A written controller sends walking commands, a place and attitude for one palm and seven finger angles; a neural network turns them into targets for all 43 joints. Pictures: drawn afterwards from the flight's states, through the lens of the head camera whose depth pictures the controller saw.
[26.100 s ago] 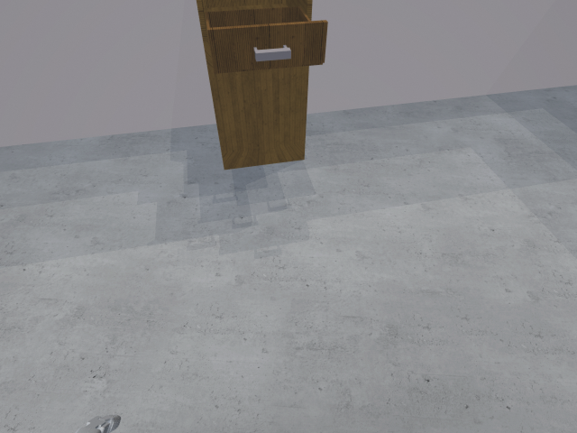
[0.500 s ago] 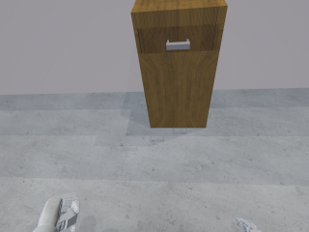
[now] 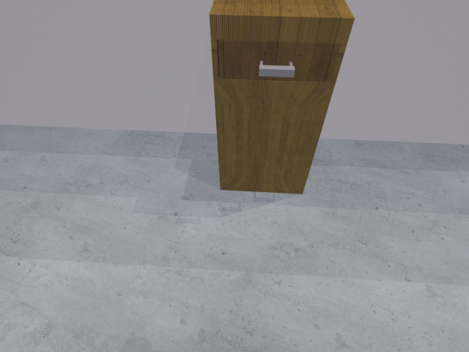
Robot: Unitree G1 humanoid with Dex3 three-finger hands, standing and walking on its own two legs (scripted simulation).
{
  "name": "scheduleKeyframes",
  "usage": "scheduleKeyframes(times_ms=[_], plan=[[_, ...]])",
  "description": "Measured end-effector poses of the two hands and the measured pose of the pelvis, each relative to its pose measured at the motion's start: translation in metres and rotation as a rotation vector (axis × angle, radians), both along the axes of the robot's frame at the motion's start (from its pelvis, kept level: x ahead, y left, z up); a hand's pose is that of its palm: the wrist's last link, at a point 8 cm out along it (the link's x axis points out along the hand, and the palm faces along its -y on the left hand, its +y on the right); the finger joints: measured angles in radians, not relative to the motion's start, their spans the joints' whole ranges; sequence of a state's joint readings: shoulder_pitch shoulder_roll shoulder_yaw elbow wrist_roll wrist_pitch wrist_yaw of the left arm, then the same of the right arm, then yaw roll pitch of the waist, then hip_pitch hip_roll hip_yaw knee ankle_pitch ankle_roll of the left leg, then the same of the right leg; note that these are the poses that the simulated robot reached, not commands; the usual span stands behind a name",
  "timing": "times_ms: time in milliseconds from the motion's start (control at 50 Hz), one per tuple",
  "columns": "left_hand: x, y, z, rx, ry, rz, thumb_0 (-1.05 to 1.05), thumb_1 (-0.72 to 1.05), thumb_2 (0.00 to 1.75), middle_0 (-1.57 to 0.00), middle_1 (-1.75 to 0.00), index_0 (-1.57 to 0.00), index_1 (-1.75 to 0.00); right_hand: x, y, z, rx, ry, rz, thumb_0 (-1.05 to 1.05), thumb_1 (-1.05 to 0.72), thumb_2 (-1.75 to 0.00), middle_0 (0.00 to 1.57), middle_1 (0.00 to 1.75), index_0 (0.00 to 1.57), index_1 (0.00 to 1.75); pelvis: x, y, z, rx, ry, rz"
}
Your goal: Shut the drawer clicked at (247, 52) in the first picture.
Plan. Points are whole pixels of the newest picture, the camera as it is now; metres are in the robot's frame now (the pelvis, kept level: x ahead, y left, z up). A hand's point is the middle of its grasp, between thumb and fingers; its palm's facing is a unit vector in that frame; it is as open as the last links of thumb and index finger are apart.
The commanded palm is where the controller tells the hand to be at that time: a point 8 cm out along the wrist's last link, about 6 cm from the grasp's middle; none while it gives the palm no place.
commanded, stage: let the arm hang, fingers relaxed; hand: left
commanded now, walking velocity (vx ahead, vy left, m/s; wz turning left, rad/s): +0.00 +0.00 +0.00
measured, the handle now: (276, 67) +1.00 -0.07 -0.02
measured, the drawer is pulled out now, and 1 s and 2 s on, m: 0.00 0.00 0.00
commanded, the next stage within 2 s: look to check the result in 0.42 s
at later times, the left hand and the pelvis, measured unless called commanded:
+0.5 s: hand out of the picture +0.01 +0.16 -0.18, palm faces +0.03 -0.98 -0.18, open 7.3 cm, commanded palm none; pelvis +0.01 +0.00 +0.00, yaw -1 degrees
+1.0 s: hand out of the picture +0.01 +0.15 -0.18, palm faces +0.03 -0.98 -0.18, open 7.3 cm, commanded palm none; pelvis +0.02 -0.01 +0.00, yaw -1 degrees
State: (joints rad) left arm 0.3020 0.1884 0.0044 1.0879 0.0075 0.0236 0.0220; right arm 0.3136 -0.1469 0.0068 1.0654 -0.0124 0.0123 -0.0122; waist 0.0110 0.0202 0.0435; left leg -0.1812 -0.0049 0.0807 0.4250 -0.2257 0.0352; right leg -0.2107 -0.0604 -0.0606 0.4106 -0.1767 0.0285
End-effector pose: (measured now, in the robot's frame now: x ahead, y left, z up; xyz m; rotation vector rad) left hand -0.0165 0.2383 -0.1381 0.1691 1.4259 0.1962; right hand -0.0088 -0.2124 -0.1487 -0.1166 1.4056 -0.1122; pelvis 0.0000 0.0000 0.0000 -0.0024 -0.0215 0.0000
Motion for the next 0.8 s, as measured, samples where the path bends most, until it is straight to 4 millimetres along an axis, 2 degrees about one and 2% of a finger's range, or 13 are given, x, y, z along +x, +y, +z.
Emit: scheduleKeyframes(times_ms=[120,260,520,800], plan=[[0.012,-0.011,-0.004,-0.029,-0.021,-0.009,0.0,0.91,0.9,-0.25,-0.37,-0.26,-0.37,-0.006,0.008,-0.002,0.011,0.007,-0.027,0.01,-0.92,-0.9,0.2,0.3,0.2,0.3,0.002,0.003,0.0,0.004,-0.005,-0.01],[0.022,-0.02,-0.007,-0.046,-0.03,-0.017,0.01,0.92,0.9,-0.21,-0.31,-0.21,-0.31,-0.013,0.013,-0.001,0.015,0.025,-0.053,0.0,-0.92,-0.9,0.2,0.3,0.2,0.3,0.005,0.002,0.0,0.005,-0.007,-0.016],[0.021,-0.028,-0.007,-0.053,-0.005,-0.007,0.0,0.91,0.9,-0.2,-0.3,-0.2,-0.3,-0.022,0.012,-0.001,0.016,0.067,-0.074,0.0,-0.91,-0.9,0.2,0.3,0.2,0.3,0.011,-0.002,0.001,0.003,-0.008,-0.019],[0.02,-0.036,-0.008,-0.062,0.008,-0.001,0.0,0.91,0.9,-0.2,-0.3,-0.2,-0.3,-0.013,0.006,-0.001,0.012,0.061,-0.074,0.0,-0.91,-0.9,0.2,0.3,0.2,0.3,0.015,-0.007,0.001,0.002,-0.009,-0.02]])
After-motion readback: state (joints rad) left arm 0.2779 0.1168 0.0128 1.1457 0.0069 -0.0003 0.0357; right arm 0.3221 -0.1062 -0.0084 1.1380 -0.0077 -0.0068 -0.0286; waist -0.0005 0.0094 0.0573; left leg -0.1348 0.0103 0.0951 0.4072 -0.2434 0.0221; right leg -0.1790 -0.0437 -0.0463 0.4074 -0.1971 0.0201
